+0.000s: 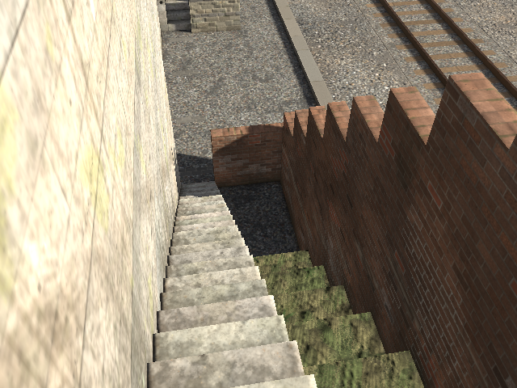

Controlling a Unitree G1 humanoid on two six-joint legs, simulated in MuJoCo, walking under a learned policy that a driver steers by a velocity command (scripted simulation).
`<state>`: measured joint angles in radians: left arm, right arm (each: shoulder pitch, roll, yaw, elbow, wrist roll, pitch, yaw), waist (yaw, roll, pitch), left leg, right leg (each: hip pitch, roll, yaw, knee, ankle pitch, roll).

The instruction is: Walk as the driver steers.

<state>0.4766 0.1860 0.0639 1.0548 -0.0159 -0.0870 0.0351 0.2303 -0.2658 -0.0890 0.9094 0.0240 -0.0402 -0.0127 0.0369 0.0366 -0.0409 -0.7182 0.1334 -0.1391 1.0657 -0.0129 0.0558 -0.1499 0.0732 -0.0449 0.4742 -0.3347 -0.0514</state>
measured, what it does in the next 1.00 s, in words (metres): goes down: left foot 0.20 m lower, then right foot 0.19 m lower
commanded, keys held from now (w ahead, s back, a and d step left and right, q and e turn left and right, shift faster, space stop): w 1.00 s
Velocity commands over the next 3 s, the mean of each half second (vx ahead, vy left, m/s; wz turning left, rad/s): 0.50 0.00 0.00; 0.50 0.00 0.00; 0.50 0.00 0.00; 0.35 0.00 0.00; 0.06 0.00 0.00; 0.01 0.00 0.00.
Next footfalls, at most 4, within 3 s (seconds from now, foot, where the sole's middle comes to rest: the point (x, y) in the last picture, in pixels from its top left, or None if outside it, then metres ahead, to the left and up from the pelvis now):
0.26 left None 0.20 0.16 -0.96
0.66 right None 0.45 -0.06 -1.16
1.18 left None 0.67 0.26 -1.35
1.78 right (266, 376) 0.93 0.02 -1.55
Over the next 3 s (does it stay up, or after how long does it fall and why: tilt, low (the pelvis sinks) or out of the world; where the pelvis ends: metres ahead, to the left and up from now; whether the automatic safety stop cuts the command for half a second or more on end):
stays up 0.91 0.15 -0.76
